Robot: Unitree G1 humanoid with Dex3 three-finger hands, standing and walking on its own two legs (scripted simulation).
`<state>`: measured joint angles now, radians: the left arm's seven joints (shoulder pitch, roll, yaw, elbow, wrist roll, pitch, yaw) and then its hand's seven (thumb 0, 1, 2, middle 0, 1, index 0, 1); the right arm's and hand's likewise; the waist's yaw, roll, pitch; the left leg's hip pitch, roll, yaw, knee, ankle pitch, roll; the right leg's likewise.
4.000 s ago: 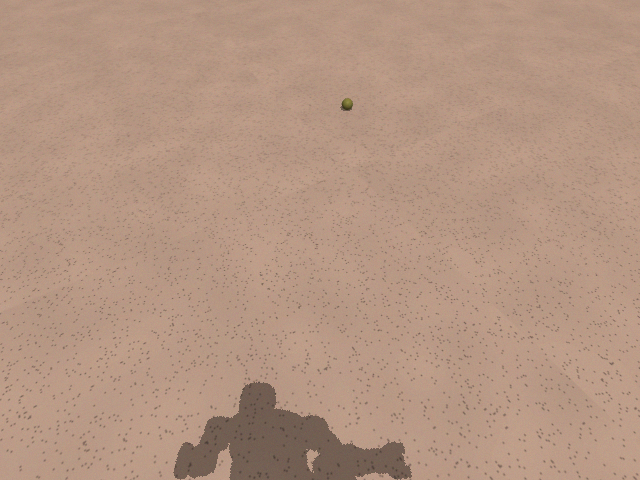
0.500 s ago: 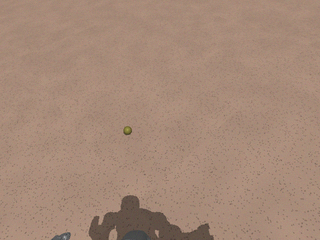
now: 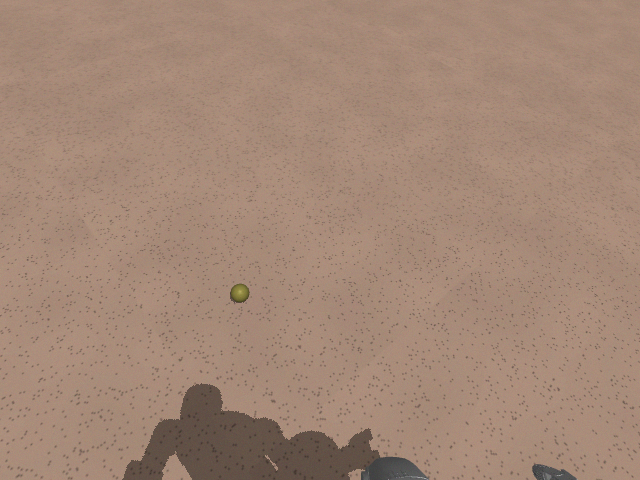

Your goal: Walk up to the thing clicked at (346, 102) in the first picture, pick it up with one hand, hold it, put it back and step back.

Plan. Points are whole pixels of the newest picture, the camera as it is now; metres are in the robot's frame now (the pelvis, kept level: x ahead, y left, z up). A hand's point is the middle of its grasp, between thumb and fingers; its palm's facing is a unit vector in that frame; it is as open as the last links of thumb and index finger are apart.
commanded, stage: walk up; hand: left
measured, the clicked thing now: (240, 292) +0.80 +0.24 -0.74
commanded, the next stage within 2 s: none
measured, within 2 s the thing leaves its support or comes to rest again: neither
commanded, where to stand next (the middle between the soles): +0.44 +0.01 m, yaw -1 degrees
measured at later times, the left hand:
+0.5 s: hand (177, 386) +0.26 +0.21 -0.11, palm faces -0.05 -0.91 -0.41, open 7.4 cm
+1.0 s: hand (155, 338) +0.36 +0.28 -0.16, palm faces -0.07 -0.94 -0.33, open 7.4 cm
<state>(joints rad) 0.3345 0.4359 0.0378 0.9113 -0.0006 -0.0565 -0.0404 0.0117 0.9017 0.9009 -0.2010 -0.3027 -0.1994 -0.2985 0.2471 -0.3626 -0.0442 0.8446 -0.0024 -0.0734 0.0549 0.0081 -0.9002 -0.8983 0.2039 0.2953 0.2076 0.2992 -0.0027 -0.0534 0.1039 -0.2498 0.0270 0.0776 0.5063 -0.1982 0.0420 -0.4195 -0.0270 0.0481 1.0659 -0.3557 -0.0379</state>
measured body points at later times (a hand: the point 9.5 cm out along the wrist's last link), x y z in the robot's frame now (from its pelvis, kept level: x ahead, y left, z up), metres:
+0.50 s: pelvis +0.17 -0.05 +0.00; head +0.18 -0.09 +0.45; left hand +0.26 +0.26 -0.08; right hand +0.21 -0.36 -0.14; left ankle +0.15 +0.10 -0.66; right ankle +0.22 -0.15 -0.74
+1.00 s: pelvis +0.31 +0.01 +0.00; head +0.33 +0.04 +0.45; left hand +0.36 +0.33 -0.14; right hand +0.36 -0.31 -0.09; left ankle +0.36 +0.12 -0.74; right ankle +0.32 -0.14 -0.67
